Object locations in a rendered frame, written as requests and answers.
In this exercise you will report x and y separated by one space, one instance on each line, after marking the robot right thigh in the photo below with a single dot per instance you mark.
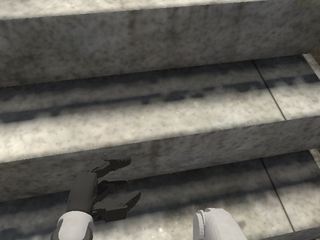
216 224

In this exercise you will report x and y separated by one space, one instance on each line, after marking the robot left forearm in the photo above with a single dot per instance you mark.
74 225

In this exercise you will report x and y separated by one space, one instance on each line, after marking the left robot hand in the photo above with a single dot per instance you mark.
87 190

